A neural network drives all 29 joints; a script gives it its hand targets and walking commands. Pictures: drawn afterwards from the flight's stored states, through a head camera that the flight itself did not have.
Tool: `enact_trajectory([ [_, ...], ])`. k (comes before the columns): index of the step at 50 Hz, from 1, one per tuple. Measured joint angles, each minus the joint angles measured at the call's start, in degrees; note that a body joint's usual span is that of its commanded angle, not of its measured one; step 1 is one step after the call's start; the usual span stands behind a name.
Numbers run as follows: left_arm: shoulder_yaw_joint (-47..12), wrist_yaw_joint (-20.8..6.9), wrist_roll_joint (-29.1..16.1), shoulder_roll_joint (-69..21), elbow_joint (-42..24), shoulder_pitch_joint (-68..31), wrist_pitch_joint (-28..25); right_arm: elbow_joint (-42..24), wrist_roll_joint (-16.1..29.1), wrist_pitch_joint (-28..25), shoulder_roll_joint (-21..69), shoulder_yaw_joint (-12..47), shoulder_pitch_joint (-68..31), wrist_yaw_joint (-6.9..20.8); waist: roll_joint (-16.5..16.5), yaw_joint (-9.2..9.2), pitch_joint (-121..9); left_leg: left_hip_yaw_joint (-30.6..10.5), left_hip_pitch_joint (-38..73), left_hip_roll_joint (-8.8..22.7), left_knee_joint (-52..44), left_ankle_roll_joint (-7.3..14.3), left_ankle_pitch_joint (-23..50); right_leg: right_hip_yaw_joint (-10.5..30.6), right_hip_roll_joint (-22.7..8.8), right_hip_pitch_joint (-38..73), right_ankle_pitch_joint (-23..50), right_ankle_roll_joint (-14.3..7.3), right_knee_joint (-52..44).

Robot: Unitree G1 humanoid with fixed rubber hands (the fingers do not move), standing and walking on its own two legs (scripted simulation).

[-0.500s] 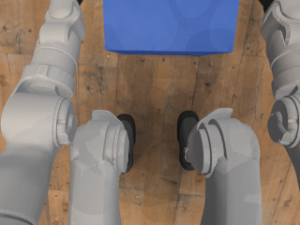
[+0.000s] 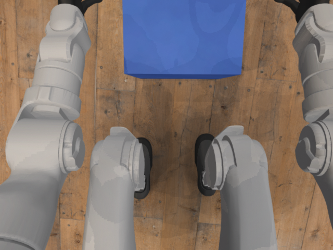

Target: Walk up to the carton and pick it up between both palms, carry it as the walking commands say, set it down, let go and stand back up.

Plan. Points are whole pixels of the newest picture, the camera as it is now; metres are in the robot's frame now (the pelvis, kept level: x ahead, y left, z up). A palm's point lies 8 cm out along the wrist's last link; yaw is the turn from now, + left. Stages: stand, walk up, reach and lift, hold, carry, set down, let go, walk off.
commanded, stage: set down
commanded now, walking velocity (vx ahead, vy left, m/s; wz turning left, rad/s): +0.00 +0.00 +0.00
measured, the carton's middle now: (181, 22) +0.56 -0.03 -0.29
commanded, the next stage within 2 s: let go in 1.08 s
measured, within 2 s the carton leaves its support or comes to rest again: neither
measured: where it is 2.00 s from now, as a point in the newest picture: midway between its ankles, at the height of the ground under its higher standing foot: (173, 176)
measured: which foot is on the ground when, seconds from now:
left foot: down 0.00-1.00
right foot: down 0.00-1.00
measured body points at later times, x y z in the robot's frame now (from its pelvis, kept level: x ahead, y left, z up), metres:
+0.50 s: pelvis +0.01 +0.00 +0.12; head +0.34 -0.02 +0.43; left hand +0.57 +0.18 +0.02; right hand +0.55 -0.26 +0.02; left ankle +0.10 +0.11 -0.36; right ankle +0.11 -0.11 -0.36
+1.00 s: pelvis +0.04 +0.00 +0.26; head +0.34 -0.02 +0.60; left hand +0.56 +0.18 +0.16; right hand +0.55 -0.26 +0.16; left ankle +0.10 +0.11 -0.36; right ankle +0.11 -0.11 -0.36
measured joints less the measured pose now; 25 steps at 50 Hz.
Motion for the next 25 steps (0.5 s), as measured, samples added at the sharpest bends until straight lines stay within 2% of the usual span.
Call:
enact_trajectory([
  [10, 2.84, -1.51, 2.77, -0.88, -2.2, 2.77, 1.78, -2.65, -2.74, 2.22, 0.53, -2.64, 2.9, 1.92, -0.23, 0.12, -7.12, -0.19, 4.03, 0.0, -9.69, -0.1, 1.76, 0.62, 0.58, 3.97, 1.67, 0.23, -9.53],
  [25, 4.97, -3.71, 5.12, -1.79, -9.21, 8.4, 4.79, -8.09, -5.05, 4.94, 1.75, -5.5, 7.81, 4.14, -0.25, -0.05, -12.99, -1.32, 13.55, -0.65, -26.27, -0.46, 5.43, 0.95, 0.73, 13.9, 4.77, 0.37, -25.96],
])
